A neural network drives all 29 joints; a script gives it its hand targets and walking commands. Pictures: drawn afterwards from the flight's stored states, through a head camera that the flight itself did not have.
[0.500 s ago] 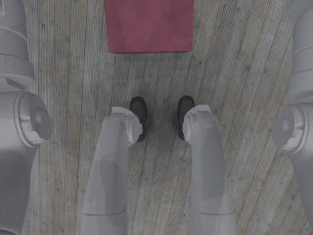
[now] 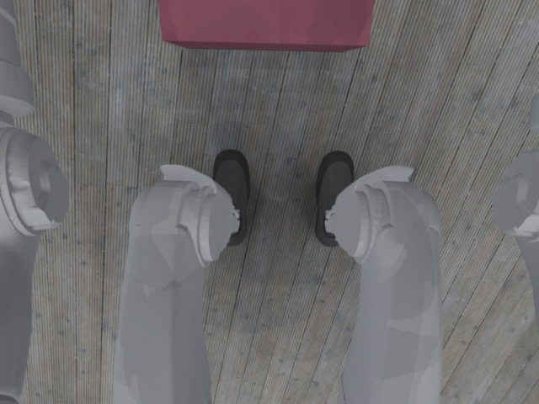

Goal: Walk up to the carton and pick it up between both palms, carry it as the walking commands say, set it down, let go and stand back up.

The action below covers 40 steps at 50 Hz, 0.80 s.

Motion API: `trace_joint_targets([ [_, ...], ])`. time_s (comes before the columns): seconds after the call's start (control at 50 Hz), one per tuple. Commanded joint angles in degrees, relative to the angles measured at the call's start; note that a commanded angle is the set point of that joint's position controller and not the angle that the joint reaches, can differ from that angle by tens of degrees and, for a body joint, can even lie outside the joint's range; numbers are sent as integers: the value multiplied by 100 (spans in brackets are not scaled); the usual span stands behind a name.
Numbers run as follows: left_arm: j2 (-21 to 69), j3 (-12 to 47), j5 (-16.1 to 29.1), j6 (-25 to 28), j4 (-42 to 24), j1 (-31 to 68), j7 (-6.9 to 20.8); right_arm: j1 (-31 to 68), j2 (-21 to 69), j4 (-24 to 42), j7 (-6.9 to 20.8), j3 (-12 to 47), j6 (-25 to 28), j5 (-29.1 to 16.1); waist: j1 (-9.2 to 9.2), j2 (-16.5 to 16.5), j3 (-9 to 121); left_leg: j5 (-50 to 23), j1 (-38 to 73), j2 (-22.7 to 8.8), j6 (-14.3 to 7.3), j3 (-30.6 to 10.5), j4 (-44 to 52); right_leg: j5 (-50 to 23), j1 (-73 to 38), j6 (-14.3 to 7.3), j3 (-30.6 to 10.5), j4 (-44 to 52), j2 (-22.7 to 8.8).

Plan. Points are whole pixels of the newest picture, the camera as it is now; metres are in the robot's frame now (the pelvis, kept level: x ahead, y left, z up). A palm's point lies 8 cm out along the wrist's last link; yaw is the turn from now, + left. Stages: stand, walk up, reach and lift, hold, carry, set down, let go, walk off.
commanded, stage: reach and lift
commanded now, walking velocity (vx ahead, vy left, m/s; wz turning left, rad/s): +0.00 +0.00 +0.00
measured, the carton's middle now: out of the picture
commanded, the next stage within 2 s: none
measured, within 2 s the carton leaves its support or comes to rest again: neither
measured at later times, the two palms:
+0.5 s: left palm out of the picture +0.59 +0.21 -0.26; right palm out of the picture +0.58 -0.24 -0.28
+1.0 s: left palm out of the picture +0.59 +0.20 -0.30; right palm out of the picture +0.57 -0.25 -0.31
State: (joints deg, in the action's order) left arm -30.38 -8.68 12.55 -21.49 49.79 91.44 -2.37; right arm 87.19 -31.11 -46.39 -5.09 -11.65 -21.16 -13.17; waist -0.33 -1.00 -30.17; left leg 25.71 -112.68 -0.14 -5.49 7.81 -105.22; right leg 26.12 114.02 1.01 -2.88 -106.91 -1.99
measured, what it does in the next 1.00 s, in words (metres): lowers itself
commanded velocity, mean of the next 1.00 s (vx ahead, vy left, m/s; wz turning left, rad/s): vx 0.00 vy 0.00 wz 0.00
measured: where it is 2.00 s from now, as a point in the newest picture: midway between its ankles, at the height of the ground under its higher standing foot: (281, 214)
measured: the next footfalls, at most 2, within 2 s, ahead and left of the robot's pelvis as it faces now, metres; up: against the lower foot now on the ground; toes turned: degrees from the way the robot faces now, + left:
none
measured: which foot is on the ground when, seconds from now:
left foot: down 0.00-1.00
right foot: down 0.00-1.00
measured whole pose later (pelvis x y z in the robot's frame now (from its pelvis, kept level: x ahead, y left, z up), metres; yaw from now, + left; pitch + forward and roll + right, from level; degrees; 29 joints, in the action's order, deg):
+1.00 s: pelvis +0.03 -0.01 -0.12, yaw +0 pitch +33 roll +1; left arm -28.8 -3.5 15.5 -8.3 59.5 86.6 -1.5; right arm 86.2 -30.2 -64.7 -3.8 -8.0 -6.8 -16.1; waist -0.7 0.0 -30.0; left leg 33.3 -130.4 -1.3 -6.4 7.6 -130.6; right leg 34.2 130.9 1.0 -2.1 -131.8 -2.0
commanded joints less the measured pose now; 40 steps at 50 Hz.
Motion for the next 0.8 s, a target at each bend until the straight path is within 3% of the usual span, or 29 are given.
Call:
trace_joint_targets([
  [0.0,-1256,230,202,523,-566,2165,-19,2177,-1173,400,46,-297,596,99,-433,174,11024,-1758,5393,126,514,-1365,-24,-527,-2007,-176,618,238,329],
  [0.12,-1091,266,190,828,-90,1910,9,1810,-1051,1,44,-339,935,253,-544,111,10427,-1998,4835,125,515,-1385,-576,-811,-1849,-140,681,-297,302],
  [0.26,-995,393,325,1133,-92,1786,20,1531,-870,-173,-6,-258,1256,213,-666,113,10059,-2439,4451,126,522,-1416,-1125,-1266,-1845,-119,673,-835,255],
  [0.46,-797,622,556,1325,348,1679,66,1437,-764,-622,-37,-150,1536,121,-816,92,8842,-2430,3706,53,549,-1549,-1650,-1249,-1222,-120,605,-1381,130],
  [0.62,-738,641,530,1487,550,1782,97,1557,-345,-1238,186,170,1650,-314,-438,104,7759,-2312,3361,-92,514,-1653,-1828,-904,-421,-128,524,-1681,50],
  [0.7,-913,487,419,1581,426,1824,57,1733,-459,-1082,155,103,1796,-349,-368,63,7694,-2499,3281,-105,501,-1644,-1941,-1103,-446,-112,517,-1802,63],
  [0.78,-796,534,442,1564,730,1539,50,1522,-401,-1394,126,205,1805,-395,-378,53,7675,-2580,3316,-80,505,-1609,-1966,-1183,-486,-103,537,-1813,93],
])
